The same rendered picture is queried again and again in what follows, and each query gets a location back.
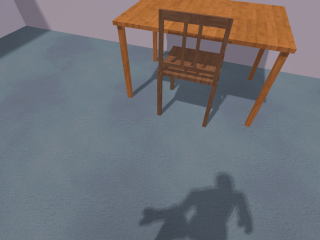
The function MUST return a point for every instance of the chair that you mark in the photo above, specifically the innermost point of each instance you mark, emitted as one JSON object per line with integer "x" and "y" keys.
{"x": 188, "y": 64}

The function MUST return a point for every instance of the table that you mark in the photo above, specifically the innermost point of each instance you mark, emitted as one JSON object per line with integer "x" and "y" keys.
{"x": 256, "y": 25}

